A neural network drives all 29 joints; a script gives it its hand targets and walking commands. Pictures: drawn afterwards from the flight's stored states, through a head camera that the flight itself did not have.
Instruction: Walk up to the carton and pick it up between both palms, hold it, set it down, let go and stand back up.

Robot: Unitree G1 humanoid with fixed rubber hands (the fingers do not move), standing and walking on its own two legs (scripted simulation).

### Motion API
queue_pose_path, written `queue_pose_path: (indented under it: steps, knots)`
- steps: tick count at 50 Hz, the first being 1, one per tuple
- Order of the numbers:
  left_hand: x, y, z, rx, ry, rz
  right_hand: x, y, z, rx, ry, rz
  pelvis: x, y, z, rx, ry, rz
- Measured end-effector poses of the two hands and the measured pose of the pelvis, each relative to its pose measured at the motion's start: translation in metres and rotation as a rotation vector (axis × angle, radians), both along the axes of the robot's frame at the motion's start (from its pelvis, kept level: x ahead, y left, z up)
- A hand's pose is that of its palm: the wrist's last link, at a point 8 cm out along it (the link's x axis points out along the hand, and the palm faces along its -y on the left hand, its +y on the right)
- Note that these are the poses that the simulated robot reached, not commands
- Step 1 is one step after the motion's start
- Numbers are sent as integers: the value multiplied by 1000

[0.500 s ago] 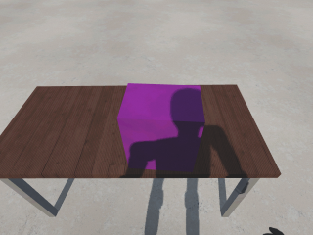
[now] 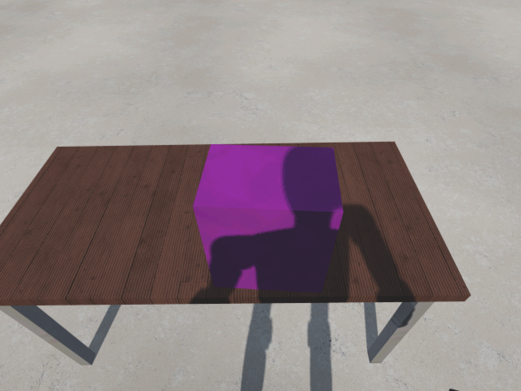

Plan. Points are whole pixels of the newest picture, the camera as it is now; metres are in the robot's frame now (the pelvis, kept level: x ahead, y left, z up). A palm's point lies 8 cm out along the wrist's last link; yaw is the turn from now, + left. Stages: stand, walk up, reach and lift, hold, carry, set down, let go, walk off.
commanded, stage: stand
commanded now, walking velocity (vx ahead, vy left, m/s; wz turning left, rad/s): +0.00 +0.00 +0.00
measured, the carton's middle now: (269, 222) +0.46 +0.00 -0.04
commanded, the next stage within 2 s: none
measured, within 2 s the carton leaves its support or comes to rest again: neither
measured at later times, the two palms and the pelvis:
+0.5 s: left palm out of the picture +0.06 +0.30 -0.11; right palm out of the picture +0.08 -0.29 -0.11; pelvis +0.00 +0.00 +0.00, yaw +0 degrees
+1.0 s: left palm out of the picture +0.08 +0.29 -0.11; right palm out of the picture +0.07 -0.30 -0.11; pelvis +0.01 +0.00 +0.00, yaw +0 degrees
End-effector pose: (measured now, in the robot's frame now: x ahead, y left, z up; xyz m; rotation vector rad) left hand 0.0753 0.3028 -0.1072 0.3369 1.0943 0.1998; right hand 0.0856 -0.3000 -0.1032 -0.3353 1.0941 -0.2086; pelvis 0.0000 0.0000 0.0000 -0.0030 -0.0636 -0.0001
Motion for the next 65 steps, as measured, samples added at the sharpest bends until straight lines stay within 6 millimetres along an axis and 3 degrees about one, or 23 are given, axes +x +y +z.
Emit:
queue_pose_path:
  steps: [16, 35, 50, 65]
  knots:
    - [-11, -2, -5, -10, 49, 23, -13, 2, -4, 1, 52, -27, 3, 3, 2, 3, 2, 3]
    - [-13, 4, -3, 7, 65, 46, -4, 0, -2, -2, 31, -25, 5, 1, 3, 3, 6, 6]
    - [1, -10, -4, -16, 33, 34, -12, 3, -8, 27, 63, -38, 6, -4, 3, 3, 5, 7]
    - [-18, -11, -9, -14, 113, 60, -8, -7, -6, 7, 80, -45, 13, -7, 3, 5, 16, 12]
